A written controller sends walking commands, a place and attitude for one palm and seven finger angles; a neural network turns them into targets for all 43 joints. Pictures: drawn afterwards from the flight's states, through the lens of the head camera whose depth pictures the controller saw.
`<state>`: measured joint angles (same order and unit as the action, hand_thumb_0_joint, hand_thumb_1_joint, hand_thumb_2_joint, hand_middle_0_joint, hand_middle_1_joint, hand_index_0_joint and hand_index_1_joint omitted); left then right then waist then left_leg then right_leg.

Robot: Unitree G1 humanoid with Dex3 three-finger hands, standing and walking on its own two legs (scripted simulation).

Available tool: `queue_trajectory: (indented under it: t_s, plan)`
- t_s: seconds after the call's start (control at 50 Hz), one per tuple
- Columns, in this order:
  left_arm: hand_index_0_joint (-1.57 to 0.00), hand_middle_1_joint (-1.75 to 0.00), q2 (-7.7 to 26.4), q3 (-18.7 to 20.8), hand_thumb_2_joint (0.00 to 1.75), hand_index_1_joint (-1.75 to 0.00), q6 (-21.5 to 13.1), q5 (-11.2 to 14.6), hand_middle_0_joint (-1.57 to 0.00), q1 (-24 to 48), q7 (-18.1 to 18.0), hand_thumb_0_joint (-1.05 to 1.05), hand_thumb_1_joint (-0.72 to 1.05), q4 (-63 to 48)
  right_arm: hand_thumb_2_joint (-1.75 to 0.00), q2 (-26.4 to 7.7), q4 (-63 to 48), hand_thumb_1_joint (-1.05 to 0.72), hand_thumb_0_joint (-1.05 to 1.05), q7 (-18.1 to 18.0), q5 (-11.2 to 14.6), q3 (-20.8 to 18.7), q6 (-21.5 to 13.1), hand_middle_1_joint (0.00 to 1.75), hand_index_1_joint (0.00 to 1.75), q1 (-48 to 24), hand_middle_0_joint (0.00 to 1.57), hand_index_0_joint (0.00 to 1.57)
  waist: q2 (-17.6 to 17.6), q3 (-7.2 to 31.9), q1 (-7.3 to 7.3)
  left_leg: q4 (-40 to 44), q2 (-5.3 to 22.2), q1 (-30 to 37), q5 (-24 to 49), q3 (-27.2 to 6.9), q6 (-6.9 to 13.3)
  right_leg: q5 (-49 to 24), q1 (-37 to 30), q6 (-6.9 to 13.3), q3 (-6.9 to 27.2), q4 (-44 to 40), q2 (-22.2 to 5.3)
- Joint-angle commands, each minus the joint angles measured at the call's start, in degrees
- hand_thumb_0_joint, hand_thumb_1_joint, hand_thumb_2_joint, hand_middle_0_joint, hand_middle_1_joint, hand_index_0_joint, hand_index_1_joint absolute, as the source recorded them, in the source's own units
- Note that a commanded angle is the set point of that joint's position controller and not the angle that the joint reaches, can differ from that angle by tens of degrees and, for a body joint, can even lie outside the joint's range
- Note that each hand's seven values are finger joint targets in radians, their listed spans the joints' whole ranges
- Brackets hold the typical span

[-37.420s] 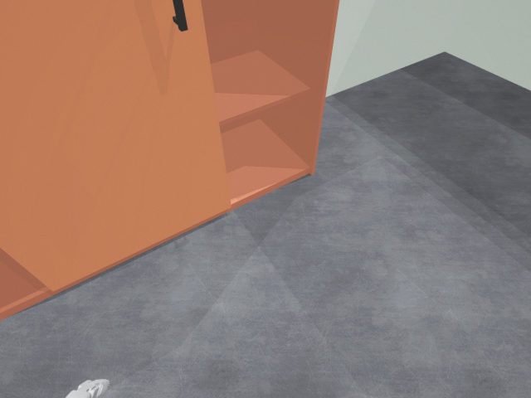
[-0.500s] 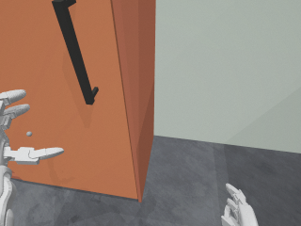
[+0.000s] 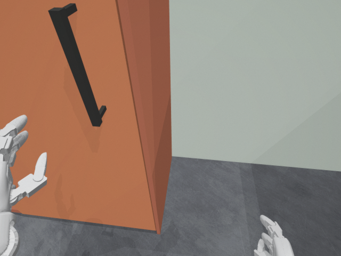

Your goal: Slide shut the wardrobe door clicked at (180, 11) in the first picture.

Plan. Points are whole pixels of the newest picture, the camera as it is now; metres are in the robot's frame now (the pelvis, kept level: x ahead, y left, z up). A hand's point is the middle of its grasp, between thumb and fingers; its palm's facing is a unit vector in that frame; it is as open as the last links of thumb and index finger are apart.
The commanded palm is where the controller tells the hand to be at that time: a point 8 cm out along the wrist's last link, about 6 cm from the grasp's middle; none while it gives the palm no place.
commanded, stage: draw the hand back to the body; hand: left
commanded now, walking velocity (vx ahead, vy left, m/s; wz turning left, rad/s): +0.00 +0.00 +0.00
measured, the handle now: (85, 73) +0.39 +0.24 +0.26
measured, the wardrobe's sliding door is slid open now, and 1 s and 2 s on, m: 0.00 0.00 0.00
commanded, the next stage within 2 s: step back with the hand held close in 0.36 s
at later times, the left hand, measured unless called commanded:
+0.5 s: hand (36, 177) +0.19 +0.27 +0.17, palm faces +0.52 -0.77 -0.37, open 7.4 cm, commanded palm +0.13 +0.30 +0.18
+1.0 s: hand (18, 201) +0.14 +0.27 +0.17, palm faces +0.45 -0.74 -0.50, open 7.4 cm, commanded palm +0.07 +0.30 +0.18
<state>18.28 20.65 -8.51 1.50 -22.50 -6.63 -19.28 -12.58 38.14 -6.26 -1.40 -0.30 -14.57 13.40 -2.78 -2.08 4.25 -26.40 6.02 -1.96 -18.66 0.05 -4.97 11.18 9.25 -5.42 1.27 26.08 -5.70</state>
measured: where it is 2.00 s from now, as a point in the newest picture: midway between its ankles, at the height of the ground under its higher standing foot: outside the picture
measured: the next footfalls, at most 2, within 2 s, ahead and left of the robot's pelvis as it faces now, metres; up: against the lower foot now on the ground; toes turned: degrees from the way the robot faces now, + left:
right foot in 1.78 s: -0.12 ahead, -0.13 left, +0.00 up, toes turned +12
left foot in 1.94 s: -0.28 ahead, +0.10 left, +0.01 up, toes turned +9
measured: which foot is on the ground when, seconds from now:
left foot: down 0.00-1.00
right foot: down 0.00-1.00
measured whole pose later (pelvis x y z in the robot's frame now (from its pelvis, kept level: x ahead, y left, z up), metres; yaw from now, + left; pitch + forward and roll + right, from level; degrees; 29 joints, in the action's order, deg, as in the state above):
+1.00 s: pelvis -0.07 +0.01 -0.01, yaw -1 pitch -1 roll +1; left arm 22.9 26.1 -15.5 0.2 -26.8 -8.6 -24.5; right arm -12.4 32.5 -5.1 0.1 -0.1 -6.8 13.8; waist 0.0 -2.7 0.3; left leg -35.6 4.1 -18.6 -16.2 0.9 -3.7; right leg 5.8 24.6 -6.1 4.0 30.8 -6.9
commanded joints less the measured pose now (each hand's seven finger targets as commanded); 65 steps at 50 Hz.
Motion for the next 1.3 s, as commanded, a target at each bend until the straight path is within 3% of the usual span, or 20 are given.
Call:
queue_trajectory:
  t_s: [0.0,0.06,0.24,0.34,0.42,0.46,0.48,0.5,0.52,0.58,0.64,0.7,0.74,0.84,0.96,1.02,1.08,1.14,1.22,1.28]
  plan:
    - [-0.2,-0.3,11.44,6.59,0.9,-0.3,-3.4,0.01,-0.2,7.51,-1.72,0.0,0.9,-13.72,-0.9,-5.67,-9.27,-0.9,0.0,-0.83,-0.12,-2.15,-3.5,0.3,0.3,-6.99,0.2,0.2,-1.54,4.27,0.21,5.07,-5.57,-8.57,13.59,6.44,4.12,-7.23,-7.89,4.03,-5.83,-2.56,5.65]
    - [-0.2,-0.3,11.49,6.2,0.9,-0.3,-3.28,-0.27,-0.2,9.15,-1.88,0.0,0.9,-14.32,-0.9,-5.6,-9.06,-0.9,0.0,-1.01,-0.17,-2.01,-3.65,0.3,0.3,-6.97,0.2,0.2,-2.52,4.04,0.01,5.22,-5.75,-8.46,13.5,6.24,3.95,-6.98,-7.9,4.13,-5.91,-2.6,5.76]
    - [-0.2,-0.3,10.58,6.14,0.9,-0.3,-2.44,0.25,-0.2,6.42,-1.57,0.0,0.9,-11.46,-0.9,-5.49,-9.23,-0.9,0.0,-0.81,-0.1,-1.83,-2.88,0.3,0.3,-7.37,0.2,0.2,1.26,3.22,0.34,5.51,-5.32,-8.88,13.79,5.94,4.24,-7.24,-7.95,3.95,-5.88,-2.72,5.64]
    - [-0.2,-0.3,10.92,6.17,0.9,-0.3,-2.52,0.13,-0.2,7.42,-1.64,0.0,0.9,-12.95,-0.9,-5.37,-9.31,-0.9,0.0,-0.82,-0.1,-1.84,-2.81,0.3,0.3,-7.66,0.2,0.2,-1.19,3.76,0.32,5.77,-5.45,-8.45,12.54,6.04,4.07,-5.93,-8.02,4.06,-5.73,-3.06,5.68]
    - [-0.2,-0.3,10.7,5.93,0.9,-0.3,-2.48,0.13,-0.2,7.17,-1.73,0.0,0.9,-12.75,-0.9,-5.34,-9.11,-0.9,0.0,-1.05,-0.07,-1.83,-2.98,0.3,0.3,-7.66,0.2,0.2,-0.32,3.66,0.18,5.77,-5.49,-8.39,12.34,6.14,4.14,-5.78,-7.95,3.94,-5.8,-3.16,5.69]
    - [-0.2,-0.3,11.83,6.64,0.9,-0.3,-2.34,0.06,-0.2,10.08,-1.96,0.0,0.9,-10.9,-0.9,-5.51,-8.54,-0.9,0.0,-1.29,0.09,-1.8,-2.95,0.3,0.3,-7.61,0.2,0.2,0.42,2.22,-0.21,6.08,-5.54,-8.92,10.71,6.13,4.1,-3.98,-7.24,3.9,-5.69,-4.11,5.8]
    - [-0.2,-0.3,17.42,12.02,0.9,-0.3,-5.48,-0.16,-0.2,16.36,-1.82,0.0,0.9,-15.6,-0.9,-7.55,-10.75,-0.9,0.0,-0.05,-0.21,-1.4,-1.11,0.3,0.3,-8.42,0.2,0.2,2.54,-3.82,-2.53,2.68,-5.6,-14.38,4.35,7.73,5.17,-6.29,2.14,4.05,-0.53,-8.39,3.73]
    - [-0.2,-0.3,14.02,9.56,0.9,-0.3,-6.07,-0.54,-0.2,11.02,-1.3,0.0,0.9,-10.69,-0.9,-6.02,-10.1,-0.9,0.0,0.27,0.07,-1.18,0.3,0.3,0.3,-8.13,0.2,0.2,6.67,-2.29,-2.86,0.68,-6.32,-14.05,2.52,7.05,5.29,-4.79,3.21,4.5,-0.36,-8.79,2.13]
    - [-0.2,-0.3,12.32,8.48,0.9,-0.3,-6.55,-0.58,-0.2,7.79,-1.05,0.0,0.9,-10.2,-0.9,-6.03,-10.55,-0.9,0.0,0.75,-0.07,-1.14,1.26,0.3,0.3,-7.5,0.2,0.2,7.25,0.2,-2.88,-0.11,-6.54,-13.98,3.26,6.9,5.13,-4.95,2.64,5.0,-0.42,-8.1,1.46]
    - [-0.2,-0.3,12.68,9.84,0.9,-0.3,-8.08,-0.27,-0.2,2.42,-1.48,0.0,0.9,-12.7,-0.9,-6.69,-11.86,-0.9,0.0,1.1,0.14,-1.82,3.02,0.3,0.3,-7.02,0.2,0.2,0.13,6.95,-2.9,2.24,-5.38,-13.69,11.25,6.23,4.74,-13.42,-2.06,4.25,-2.98,-2.33,2.48]
    - [-0.2,-0.3,14.13,11.83,0.9,-0.3,-8.57,-0.14,-0.2,-1.55,-1.99,0.0,0.9,-15.4,-0.9,-6.83,-13.35,-0.9,0.0,1.32,0.53,-2.8,4.51,0.3,0.3,-6.56,0.2,0.2,-0.34,12.13,-2.98,1.13,-4.43,-13.0,21.1,6.61,4.07,-24.01,-4.73,3.35,-4.08,1.96,2.94]
    - [-0.2,-0.3,15.11,13.16,0.9,-0.3,-8.6,-0.03,-0.2,-3.53,-2.27,0.0,0.9,-18.02,-0.9,-7.01,-14.84,-0.9,0.0,1.3,0.67,-3.28,5.69,0.3,0.3,-6.2,0.2,0.2,-2.12,13.67,-3.13,1.56,-3.47,-14.28,24.97,6.13,3.67,-25.44,-5.18,2.59,-4.96,5.06,3.72]
    - [-0.2,-0.3,15.37,13.76,0.9,-0.3,-8.65,-0.03,-0.2,-4.39,-2.58,0.0,0.9,-18.21,-0.9,-7.01,-15.15,-0.9,0.0,1.22,0.8,-3.43,5.99,0.3,0.3,-5.9,0.2,0.2,-1.99,13.15,-3.18,1.32,-2.95,-16.29,23.07,6.13,3.85,-25.86,-4.74,2.47,-4.65,6.08,3.54]
    - [-0.2,-0.3,15.02,13.41,0.9,-0.3,-9.17,-0.3,-0.2,-4.17,-3.21,0.0,0.9,-16.31,-0.9,-7.02,-14.85,-0.9,0.0,0.84,1.14,-3.18,5.49,0.3,0.3,-4.95,0.2,0.2,-0.78,9.71,-3.49,1.59,-3.49,-23.79,8.38,6.1,4.26,-18.82,-2.99,2.71,-3.02,5.61,3.13]
    - [-0.2,-0.3,15.83,13.33,0.9,-0.3,-10.63,-0.95,-0.2,-0.8,-3.79,0.0,0.9,-16.09,-0.9,-7.26,-14.21,-0.9,0.0,0.22,1.63,-2.87,3.89,0.3,0.3,-3.97,0.2,0.2,1.53,6.5,-3.59,1.66,-4.96,-30.41,-11.7,4.9,5.3,0.46,0.77,3.29,0.1,1.18,2.84]
    - [-0.2,-0.3,15.06,12.65,0.9,-0.3,-11.38,-1.33,-0.2,0.53,-4.06,0.0,0.9,-15.68,-0.9,-7.36,-14.08,-0.9,0.0,0.07,1.52,-2.75,2.97,0.3,0.3,-3.08,0.2,0.2,1.57,5.44,-3.74,1.83,-4.68,-31.94,-16.29,3.89,5.95,8.47,2.63,3.36,0.57,0.44,3.22]
    - [-0.2,-0.3,15.07,12.68,0.9,-0.3,-12.06,-1.53,-0.2,1.31,-4.43,0.0,0.9,-15.38,-0.9,-7.61,-14.01,-0.9,0.0,-0.16,1.53,-2.76,2.12,0.3,0.3,-2.72,0.2,0.2,0.4,5.14,-3.85,3.03,-3.78,-34.34,-18.7,1.87,6.61,10.83,2.27,3.32,0.38,2.19,4.13]
    - [-0.2,-0.3,15.99,13.61,0.9,-0.3,-12.72,-1.44,-0.2,0.43,-4.57,0.0,0.9,-16.03,-0.9,-7.29,-13.43,-0.9,0.0,0.17,1.5,-3.08,1.03,0.3,0.3,-2.35,0.2,0.2,2.18,7.15,-3.79,-0.6,-5.64,-31.0,-14.56,2.7,6.04,6.55,4.05,4.06,2.7,1.04,3.43]
    - [-0.2,-0.3,14.92,13.18,0.9,-0.3,-13.44,-1.82,-0.2,0.91,-4.46,0.0,0.9,-14.99,-0.9,-8.02,-13.26,-0.9,0.0,0.36,1.52,-3.22,0.23,0.3,0.3,-1.86,0.2,0.2,0.36,5.13,-4.02,1.25,-4.24,-36.3,-21.66,0.45,6.91,11.81,3.41,3.79,3.42,2.8,4.76]
    - [-0.2,-0.3,15.54,13.55,0.9,-0.3,-13.99,-1.59,-0.2,1.84,-4.3,0.0,0.9,-15.74,-0.9,-7.86,-12.89,-0.9,0.0,0.56,1.56,-3.42,-0.34,0.3,0.3,-2.26,0.2,0.2,1.0,5.54,-4.08,0.43,-4.21,-34.63,-18.79,-0.09,6.71,8.59,5.62,3.94,3.86,3.96,5.02]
